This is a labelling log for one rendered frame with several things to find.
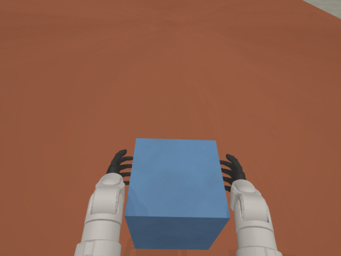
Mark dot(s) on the carton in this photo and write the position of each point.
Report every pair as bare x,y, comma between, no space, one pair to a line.
176,196

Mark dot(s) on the right robot forearm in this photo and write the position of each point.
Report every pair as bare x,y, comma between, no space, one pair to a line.
255,234

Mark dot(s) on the left robot forearm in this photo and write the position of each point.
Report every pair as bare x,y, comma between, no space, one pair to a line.
103,218

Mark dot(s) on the right robot hand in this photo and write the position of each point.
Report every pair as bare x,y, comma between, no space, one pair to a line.
235,173

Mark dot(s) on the left robot hand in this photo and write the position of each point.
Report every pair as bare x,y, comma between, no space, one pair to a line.
115,166

